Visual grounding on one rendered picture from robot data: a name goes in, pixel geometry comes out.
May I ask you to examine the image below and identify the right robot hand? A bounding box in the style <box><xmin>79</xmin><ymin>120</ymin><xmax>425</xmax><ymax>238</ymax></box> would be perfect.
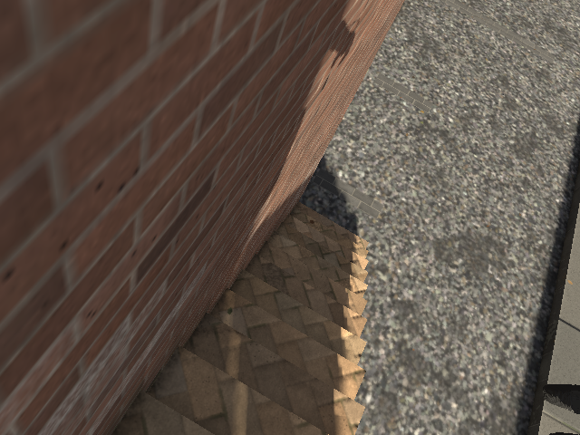
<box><xmin>543</xmin><ymin>384</ymin><xmax>580</xmax><ymax>435</ymax></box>

